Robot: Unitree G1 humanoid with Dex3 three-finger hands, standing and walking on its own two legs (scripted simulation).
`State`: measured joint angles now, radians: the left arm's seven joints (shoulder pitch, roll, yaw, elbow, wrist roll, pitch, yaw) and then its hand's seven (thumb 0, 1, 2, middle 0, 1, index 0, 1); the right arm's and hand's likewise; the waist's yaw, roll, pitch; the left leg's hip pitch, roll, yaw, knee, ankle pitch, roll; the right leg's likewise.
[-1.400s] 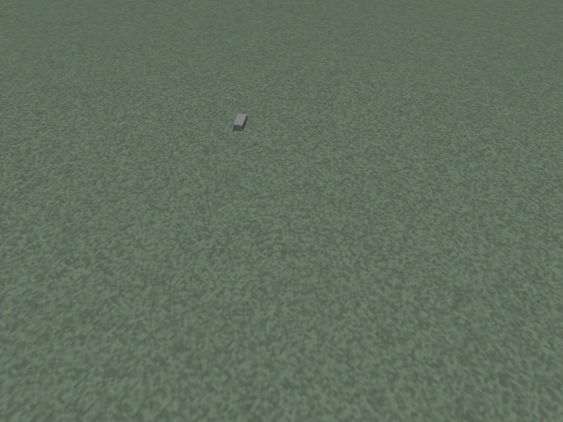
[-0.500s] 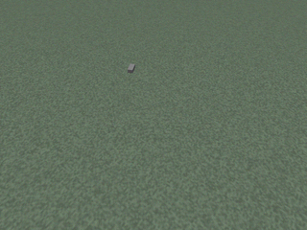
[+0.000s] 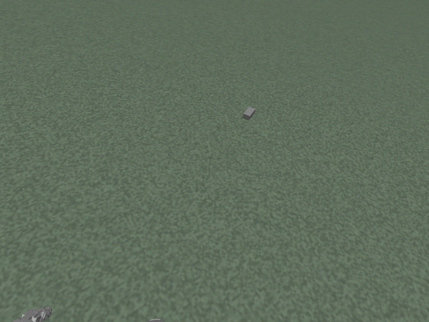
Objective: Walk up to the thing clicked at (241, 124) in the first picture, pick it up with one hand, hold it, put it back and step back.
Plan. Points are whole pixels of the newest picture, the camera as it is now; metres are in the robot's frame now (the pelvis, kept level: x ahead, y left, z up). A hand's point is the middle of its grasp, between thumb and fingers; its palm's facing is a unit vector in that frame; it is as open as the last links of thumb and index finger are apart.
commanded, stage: walk up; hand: left
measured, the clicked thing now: (249, 113) +1.82 -0.25 -0.75
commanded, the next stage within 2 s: none
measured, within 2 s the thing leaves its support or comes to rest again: neither
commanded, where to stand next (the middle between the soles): +1.86 -0.67 m, yaw +68 degrees
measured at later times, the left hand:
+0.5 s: hand (90, 268) +0.25 +0.28 -0.13, palm faces +0.26 -0.91 -0.31, open 7.4 cm
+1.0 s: hand (170, 235) +0.38 +0.13 -0.18, palm faces +0.50 -0.80 -0.34, open 7.4 cm
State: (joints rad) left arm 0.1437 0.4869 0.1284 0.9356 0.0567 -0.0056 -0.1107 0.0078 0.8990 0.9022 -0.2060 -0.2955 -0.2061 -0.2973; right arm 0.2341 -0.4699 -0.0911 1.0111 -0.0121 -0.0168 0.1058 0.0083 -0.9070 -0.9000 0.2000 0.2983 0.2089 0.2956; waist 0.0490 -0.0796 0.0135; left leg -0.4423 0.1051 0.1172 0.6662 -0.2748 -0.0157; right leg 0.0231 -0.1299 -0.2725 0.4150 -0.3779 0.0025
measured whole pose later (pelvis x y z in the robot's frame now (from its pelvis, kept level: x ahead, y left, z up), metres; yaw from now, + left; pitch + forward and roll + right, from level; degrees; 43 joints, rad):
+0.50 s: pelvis +0.23 -0.04 +0.00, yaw +17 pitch +0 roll +2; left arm 0.17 0.51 0.12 0.86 0.05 0.06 -0.18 0.01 0.90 0.90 -0.20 -0.29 -0.20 -0.30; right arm 0.35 -0.44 -0.04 0.95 -0.01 -0.11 0.00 0.00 -0.90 -0.90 0.21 0.30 0.22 0.30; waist 0.02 -0.11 -0.03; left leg -0.08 0.02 -0.13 0.38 -0.31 -0.02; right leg -0.57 -0.13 0.09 0.79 -0.25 0.05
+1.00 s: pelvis +0.53 -0.11 -0.04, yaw +33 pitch -1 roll +2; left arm 0.34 0.45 0.09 0.83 0.06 0.05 -0.09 0.01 0.90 0.90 -0.20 -0.29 -0.20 -0.30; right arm 0.26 -0.45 -0.04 0.80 0.02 -0.09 -0.06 0.00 -0.90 -0.90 0.20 0.30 0.21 0.30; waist 0.09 -0.09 0.10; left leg -0.47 -0.03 0.13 0.75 -0.28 0.08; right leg -0.32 0.00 -0.10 1.14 -0.52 0.01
